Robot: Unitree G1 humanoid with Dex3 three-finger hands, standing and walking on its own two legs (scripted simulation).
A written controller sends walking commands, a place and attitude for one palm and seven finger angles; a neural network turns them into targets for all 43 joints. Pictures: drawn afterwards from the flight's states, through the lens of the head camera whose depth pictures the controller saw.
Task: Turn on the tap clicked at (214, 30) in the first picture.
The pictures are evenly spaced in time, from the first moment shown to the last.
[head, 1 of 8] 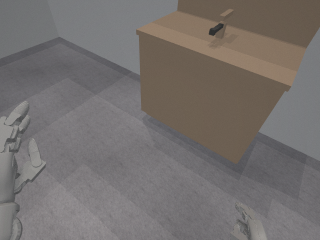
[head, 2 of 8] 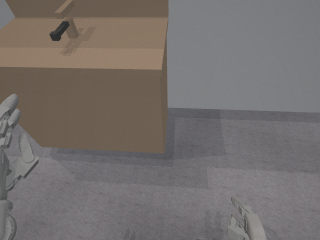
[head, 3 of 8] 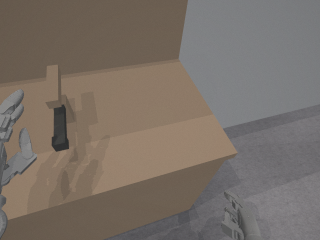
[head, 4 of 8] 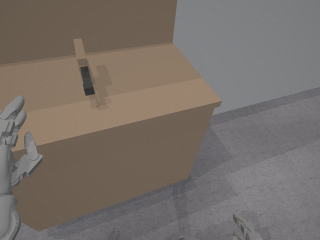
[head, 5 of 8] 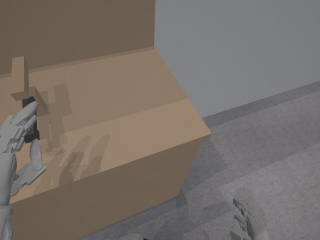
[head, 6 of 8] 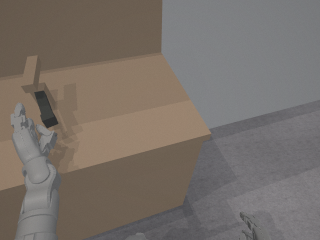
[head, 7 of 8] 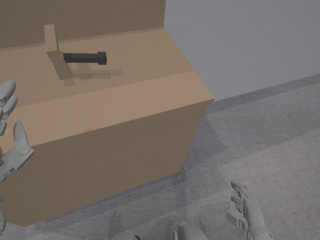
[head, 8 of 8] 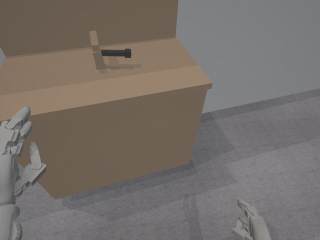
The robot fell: no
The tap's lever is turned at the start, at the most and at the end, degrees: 0 73 73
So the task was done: yes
